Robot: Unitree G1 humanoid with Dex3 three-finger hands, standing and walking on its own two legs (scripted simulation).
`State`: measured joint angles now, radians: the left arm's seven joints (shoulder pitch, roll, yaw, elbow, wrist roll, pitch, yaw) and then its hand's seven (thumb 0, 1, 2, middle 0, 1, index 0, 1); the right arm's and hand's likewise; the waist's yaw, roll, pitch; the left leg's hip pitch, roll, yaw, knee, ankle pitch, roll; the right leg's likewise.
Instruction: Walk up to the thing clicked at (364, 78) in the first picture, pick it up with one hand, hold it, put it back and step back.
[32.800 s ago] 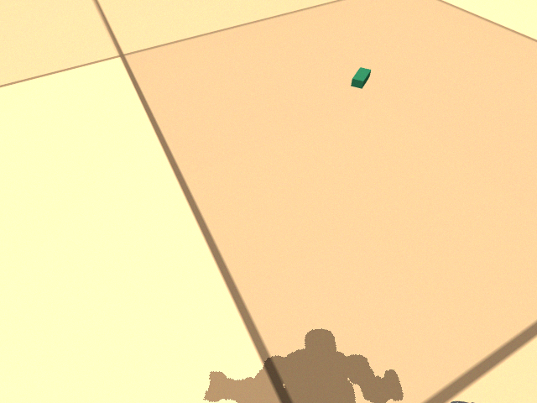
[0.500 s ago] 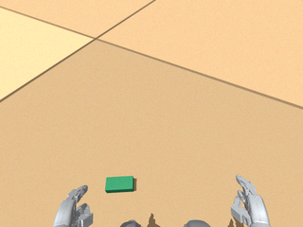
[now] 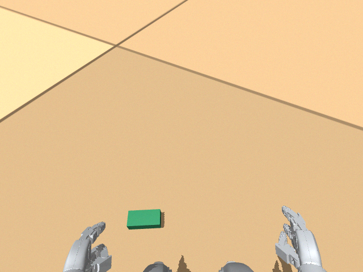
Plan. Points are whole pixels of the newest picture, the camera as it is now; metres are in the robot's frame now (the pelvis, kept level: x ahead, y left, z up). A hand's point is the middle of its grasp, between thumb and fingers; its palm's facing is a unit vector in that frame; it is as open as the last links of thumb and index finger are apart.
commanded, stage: home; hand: left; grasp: from above
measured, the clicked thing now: (144, 219) +0.46 +0.22 -0.69
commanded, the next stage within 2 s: stand in 0.82 s
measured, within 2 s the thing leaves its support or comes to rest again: neither
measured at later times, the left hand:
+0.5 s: hand (111, 253) +0.17 +0.18 -0.05, palm faces +0.04 -0.98 -0.20, open 7.4 cm
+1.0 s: hand (107, 253) +0.18 +0.19 -0.07, palm faces +0.02 -0.96 -0.29, open 7.4 cm
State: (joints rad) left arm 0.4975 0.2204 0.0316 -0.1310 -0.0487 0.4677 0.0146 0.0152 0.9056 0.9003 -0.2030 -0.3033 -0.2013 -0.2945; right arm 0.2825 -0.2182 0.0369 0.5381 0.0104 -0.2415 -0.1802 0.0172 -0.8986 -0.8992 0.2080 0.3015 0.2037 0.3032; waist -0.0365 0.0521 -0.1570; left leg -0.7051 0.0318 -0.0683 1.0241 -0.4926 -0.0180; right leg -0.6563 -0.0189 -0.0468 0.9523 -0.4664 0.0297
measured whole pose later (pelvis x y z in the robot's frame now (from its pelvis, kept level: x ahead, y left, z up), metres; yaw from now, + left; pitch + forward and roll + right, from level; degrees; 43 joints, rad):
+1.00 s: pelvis +0.01 +0.00 +0.01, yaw +0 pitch +6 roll -1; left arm 0.32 0.25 0.00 0.19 0.03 0.23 0.03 0.01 0.90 0.90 -0.21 -0.30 -0.20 -0.30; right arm 0.20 -0.25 0.02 0.67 -0.08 -0.13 -0.10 0.01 -0.90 -0.90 0.21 0.30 0.20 0.30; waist 0.01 0.01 -0.04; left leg -0.58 0.01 -0.05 0.96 -0.48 -0.01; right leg -0.55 -0.04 -0.03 0.92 -0.47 0.03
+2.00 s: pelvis +0.00 +0.00 +0.07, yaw +1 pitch -4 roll +0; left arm 0.15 0.29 0.04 1.15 0.03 0.01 0.02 0.01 0.91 0.90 -0.21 -0.30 -0.20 -0.30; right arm 0.16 -0.31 -0.03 1.12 -0.02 0.00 -0.02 0.01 -0.90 -0.90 0.21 0.30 0.20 0.30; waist 0.01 0.02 0.06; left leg -0.12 0.00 -0.04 0.38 -0.19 -0.01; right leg -0.09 -0.05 -0.04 0.36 -0.19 0.04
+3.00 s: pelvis +0.01 -0.02 +0.07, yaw +1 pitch -3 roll +0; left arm 0.10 0.31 0.03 1.15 0.02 0.00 0.00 0.01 0.91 0.90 -0.21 -0.30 -0.20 -0.30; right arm 0.12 -0.33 0.00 1.14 -0.01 -0.01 -0.01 0.01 -0.90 -0.90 0.21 0.30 0.20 0.30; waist 0.00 0.02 0.06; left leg -0.11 0.02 -0.04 0.33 -0.18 -0.03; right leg -0.10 -0.03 -0.04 0.33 -0.19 0.02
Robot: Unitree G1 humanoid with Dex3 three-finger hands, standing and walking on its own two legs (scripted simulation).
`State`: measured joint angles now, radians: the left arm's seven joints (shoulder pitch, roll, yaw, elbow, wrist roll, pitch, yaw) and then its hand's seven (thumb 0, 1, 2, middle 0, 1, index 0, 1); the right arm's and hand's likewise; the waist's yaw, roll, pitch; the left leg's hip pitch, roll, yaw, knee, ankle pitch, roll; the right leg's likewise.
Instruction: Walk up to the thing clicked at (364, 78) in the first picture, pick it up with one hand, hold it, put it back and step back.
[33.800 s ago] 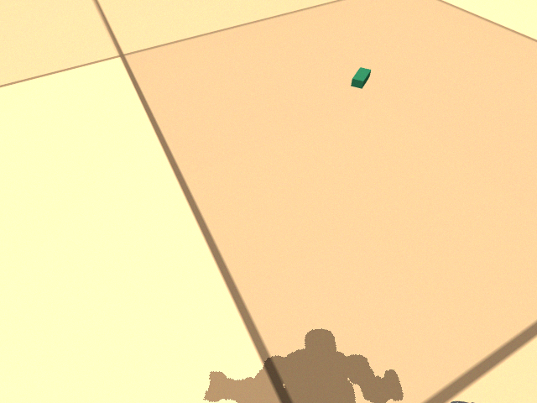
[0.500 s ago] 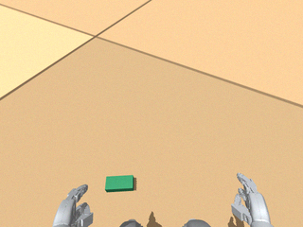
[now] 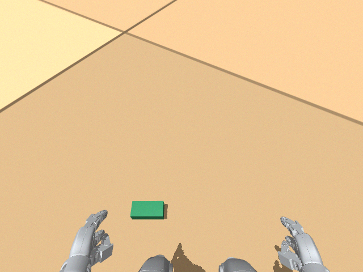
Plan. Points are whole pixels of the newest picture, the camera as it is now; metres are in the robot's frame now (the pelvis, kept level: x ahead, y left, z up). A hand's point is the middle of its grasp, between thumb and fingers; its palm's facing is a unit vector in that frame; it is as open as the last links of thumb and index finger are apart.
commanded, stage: stand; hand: left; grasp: from above
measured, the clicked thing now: (147, 210) +0.45 +0.22 -0.69
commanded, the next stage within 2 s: none
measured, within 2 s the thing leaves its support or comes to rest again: neither
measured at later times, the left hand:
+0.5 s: hand out of the picture +0.04 +0.24 -0.11, palm faces +0.05 -0.95 -0.32, open 7.4 cm
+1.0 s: hand out of the picture +0.04 +0.24 -0.10, palm faces +0.04 -0.94 -0.33, open 7.4 cm
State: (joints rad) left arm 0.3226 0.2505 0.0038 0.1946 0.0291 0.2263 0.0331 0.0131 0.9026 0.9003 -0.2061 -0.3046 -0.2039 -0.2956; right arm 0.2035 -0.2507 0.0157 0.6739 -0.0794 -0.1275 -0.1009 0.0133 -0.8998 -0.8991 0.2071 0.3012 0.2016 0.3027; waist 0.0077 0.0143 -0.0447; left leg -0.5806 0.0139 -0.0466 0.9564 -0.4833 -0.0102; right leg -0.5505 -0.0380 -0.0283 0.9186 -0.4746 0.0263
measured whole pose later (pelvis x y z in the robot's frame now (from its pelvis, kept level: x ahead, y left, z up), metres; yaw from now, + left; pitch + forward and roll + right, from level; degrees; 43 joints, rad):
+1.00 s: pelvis -0.01 +0.00 +0.06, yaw +1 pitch -4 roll +0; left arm 0.15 0.29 0.04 1.15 0.03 0.01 0.02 0.01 0.91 0.90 -0.21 -0.30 -0.20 -0.30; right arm 0.16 -0.31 -0.03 1.12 -0.02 0.00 -0.02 0.01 -0.90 -0.90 0.21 0.30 0.20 0.30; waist 0.01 0.02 0.06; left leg -0.12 0.00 -0.04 0.38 -0.19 -0.01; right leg -0.09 -0.05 -0.04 0.36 -0.19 0.04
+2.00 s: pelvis +0.00 -0.01 +0.06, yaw +0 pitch -3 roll +0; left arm 0.10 0.31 0.03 1.15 0.02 0.00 0.00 0.01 0.91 0.90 -0.21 -0.30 -0.20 -0.30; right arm 0.12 -0.33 0.00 1.14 -0.01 -0.01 -0.01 0.01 -0.90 -0.90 0.21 0.30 0.20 0.30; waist 0.00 0.02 0.06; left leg -0.11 0.02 -0.04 0.33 -0.18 -0.03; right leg -0.10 -0.03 -0.04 0.33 -0.19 0.02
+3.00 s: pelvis -0.09 +0.03 +0.04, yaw -2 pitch -1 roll -1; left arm 0.08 0.39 0.07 0.90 0.01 0.07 0.02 0.01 0.91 0.90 -0.20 -0.30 -0.20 -0.30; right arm 0.14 -0.35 -0.04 0.89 -0.02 0.02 -0.02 0.01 -0.90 -0.90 0.21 0.30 0.21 0.30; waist -0.02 -0.03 0.21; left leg -0.33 0.00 0.02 0.60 -0.25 0.04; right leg -0.40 0.08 0.12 1.05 -0.53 0.01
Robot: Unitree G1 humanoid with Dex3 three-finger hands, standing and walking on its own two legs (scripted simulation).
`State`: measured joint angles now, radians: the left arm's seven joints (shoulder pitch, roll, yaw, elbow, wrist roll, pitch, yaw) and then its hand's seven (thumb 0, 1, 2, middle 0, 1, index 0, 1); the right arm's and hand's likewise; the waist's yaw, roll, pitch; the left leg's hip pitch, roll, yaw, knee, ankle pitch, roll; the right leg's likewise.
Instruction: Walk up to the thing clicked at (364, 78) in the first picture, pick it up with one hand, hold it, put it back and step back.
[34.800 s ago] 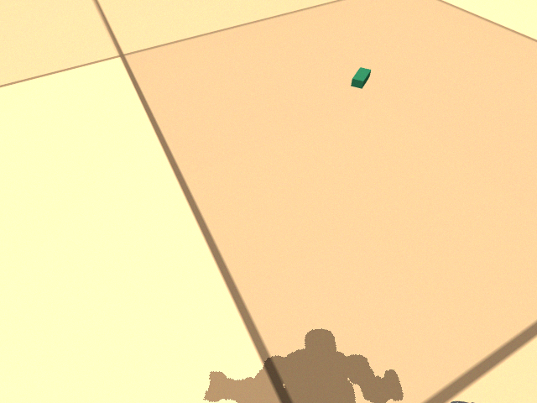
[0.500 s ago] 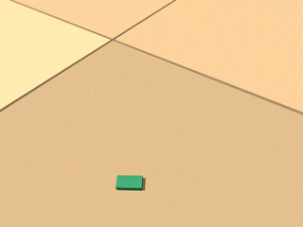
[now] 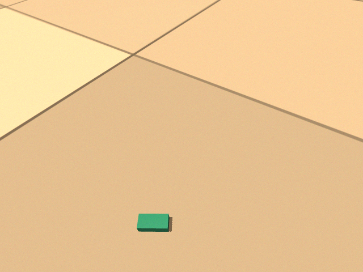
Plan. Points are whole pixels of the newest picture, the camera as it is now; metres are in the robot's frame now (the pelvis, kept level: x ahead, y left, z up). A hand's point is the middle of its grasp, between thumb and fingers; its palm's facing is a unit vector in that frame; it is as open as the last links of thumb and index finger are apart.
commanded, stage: stand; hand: left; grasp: from above
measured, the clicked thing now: (153, 222) +0.47 +0.22 -0.75
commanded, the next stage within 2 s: step back in 1.44 s
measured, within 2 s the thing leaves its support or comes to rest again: neither
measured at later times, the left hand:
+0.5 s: hand out of the picture +0.07 +0.23 -0.16, palm faces +0.02 -0.94 -0.33, open 7.4 cm
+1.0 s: hand out of the picture +0.08 +0.23 -0.15, palm faces +0.00 -0.94 -0.34, open 7.4 cm
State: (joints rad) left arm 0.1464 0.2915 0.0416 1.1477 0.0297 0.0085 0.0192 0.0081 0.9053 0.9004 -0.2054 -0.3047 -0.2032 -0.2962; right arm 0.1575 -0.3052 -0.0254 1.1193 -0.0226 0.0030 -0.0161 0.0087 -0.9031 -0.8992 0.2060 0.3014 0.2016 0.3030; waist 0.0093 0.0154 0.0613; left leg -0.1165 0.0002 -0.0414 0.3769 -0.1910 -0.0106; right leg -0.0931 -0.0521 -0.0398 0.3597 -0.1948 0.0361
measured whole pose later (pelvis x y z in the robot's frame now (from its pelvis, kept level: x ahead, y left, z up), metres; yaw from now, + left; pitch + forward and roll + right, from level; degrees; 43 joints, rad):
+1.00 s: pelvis +0.01 -0.01 +0.00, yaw +0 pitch -3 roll +0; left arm 0.10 0.31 0.03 1.15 0.02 0.00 0.00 0.01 0.91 0.90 -0.21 -0.30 -0.20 -0.30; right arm 0.12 -0.33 0.00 1.14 -0.01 -0.01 -0.01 0.01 -0.90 -0.90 0.21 0.30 0.20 0.30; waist 0.00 0.02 0.06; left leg -0.11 0.02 -0.04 0.33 -0.18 -0.03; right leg -0.10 -0.03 -0.04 0.33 -0.19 0.02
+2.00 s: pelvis -0.08 +0.03 -0.02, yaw -3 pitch -1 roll -1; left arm 0.08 0.39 0.07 0.90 0.01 0.07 0.02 0.01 0.91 0.90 -0.20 -0.30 -0.20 -0.30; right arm 0.14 -0.35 -0.04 0.89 -0.02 0.02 -0.02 0.01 -0.90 -0.90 0.21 0.30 0.21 0.30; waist -0.02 -0.03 0.21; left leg -0.33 0.00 0.02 0.60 -0.25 0.04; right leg -0.40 0.08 0.12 1.05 -0.53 0.01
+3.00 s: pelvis -0.37 +0.02 -0.02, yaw -5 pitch -2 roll +2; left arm 0.24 0.34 0.08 0.86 0.04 0.06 -0.01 0.01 0.90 0.90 -0.21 -0.30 -0.21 -0.30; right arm 0.16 -0.42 -0.06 0.85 0.00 0.05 -0.02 0.01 -0.90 -0.90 0.21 0.30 0.20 0.30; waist 0.02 0.03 0.14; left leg -0.54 -0.11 -0.13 1.10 -0.44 -0.01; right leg -0.27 -0.03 0.04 0.65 -0.34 -0.01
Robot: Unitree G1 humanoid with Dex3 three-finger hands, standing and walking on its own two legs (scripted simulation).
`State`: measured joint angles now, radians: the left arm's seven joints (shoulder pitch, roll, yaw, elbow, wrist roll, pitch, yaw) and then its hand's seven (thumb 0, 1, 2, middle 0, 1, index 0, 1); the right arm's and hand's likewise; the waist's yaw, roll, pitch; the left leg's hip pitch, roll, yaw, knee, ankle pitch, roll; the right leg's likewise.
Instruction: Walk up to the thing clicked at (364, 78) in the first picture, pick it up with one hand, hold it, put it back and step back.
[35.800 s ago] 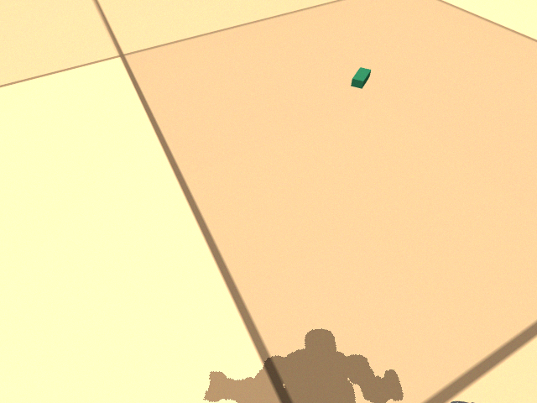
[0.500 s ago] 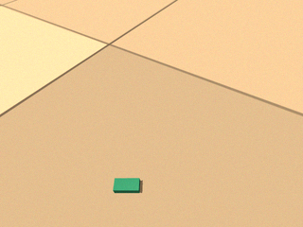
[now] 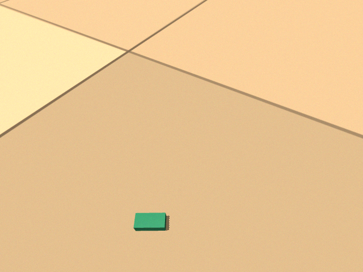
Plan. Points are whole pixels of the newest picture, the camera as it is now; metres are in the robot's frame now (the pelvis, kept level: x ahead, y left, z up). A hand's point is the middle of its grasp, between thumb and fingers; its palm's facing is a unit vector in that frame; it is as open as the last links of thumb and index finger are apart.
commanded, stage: stand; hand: left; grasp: from above
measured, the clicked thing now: (150, 221) +0.45 +0.23 -0.75
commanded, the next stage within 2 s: step back in 0.44 s
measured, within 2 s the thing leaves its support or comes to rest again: neither
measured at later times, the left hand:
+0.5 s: hand out of the picture +0.08 +0.25 -0.16, palm faces +0.02 -0.94 -0.34, open 7.4 cm
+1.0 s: hand out of the picture +0.04 +0.31 -0.18, palm faces -0.08 -0.92 -0.37, open 7.4 cm
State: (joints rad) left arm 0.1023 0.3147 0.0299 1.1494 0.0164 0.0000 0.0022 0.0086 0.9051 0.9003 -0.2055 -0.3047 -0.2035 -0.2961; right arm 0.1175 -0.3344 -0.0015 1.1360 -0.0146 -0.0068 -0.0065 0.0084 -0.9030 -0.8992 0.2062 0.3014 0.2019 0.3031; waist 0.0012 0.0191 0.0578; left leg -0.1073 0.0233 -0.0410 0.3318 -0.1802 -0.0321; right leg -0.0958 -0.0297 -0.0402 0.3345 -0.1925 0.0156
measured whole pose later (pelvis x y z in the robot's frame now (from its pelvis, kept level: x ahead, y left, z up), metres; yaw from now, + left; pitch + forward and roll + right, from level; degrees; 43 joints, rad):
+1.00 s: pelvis -0.09 +0.05 -0.02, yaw -3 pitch -1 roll -1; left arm 0.08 0.39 0.07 0.90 0.01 0.07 0.02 0.01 0.91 0.90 -0.20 -0.30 -0.20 -0.30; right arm 0.14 -0.35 -0.04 0.89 -0.02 0.02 -0.02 0.01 -0.90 -0.90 0.21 0.30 0.21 0.30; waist -0.02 -0.03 0.21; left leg -0.33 0.00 0.02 0.60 -0.25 0.04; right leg -0.40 0.08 0.12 1.05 -0.53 0.01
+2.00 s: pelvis -0.38 +0.03 -0.02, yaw -5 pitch -2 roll +2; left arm 0.24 0.34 0.08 0.86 0.04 0.06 -0.01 0.01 0.90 0.90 -0.21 -0.30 -0.21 -0.30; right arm 0.16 -0.42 -0.06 0.85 0.00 0.05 -0.02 0.01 -0.90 -0.90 0.21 0.30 0.20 0.30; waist 0.02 0.03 0.14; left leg -0.54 -0.11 -0.13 1.10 -0.44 -0.01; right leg -0.27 -0.03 0.04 0.65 -0.34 -0.01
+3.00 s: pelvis -0.66 +0.02 -0.02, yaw +0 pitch -3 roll +1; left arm 0.24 0.41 0.08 0.98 0.02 0.02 -0.02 0.01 0.90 0.90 -0.21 -0.30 -0.20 -0.30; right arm 0.25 -0.35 -0.04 0.99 -0.04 -0.01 0.02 0.01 -0.90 -0.90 0.21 0.30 0.20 0.30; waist 0.00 -0.02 0.06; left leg -0.22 -0.03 -0.02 0.55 -0.29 0.02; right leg -0.36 -0.03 0.02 0.79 -0.44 -0.02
